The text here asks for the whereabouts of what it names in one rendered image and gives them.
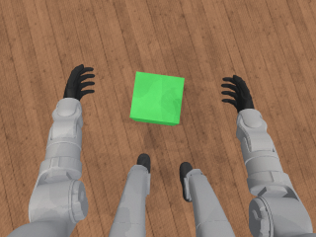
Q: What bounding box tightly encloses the robot left shin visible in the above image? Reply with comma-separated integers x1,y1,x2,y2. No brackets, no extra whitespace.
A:
127,165,148,177

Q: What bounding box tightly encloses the robot left hand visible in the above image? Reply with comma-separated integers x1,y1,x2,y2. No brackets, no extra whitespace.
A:
63,64,95,102

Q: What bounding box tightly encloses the left robot forearm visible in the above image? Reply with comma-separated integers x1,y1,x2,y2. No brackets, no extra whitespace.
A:
28,98,84,223

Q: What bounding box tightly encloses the right robot forearm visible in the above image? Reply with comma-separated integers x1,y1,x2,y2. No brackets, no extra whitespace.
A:
236,109,313,233

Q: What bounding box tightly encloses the right robot thigh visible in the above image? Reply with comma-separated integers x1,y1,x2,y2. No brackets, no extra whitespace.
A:
184,173,236,237

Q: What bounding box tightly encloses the robot right upper arm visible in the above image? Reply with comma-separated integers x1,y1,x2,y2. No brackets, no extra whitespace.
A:
249,196,316,237

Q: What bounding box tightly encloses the carton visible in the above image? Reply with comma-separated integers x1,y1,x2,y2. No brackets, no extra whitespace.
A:
129,71,185,126

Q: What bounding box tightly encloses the robot left upper arm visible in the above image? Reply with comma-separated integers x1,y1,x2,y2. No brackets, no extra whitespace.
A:
7,179,89,237

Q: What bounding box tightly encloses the robot right hand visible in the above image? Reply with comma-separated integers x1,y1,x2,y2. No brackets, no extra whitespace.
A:
221,75,255,114

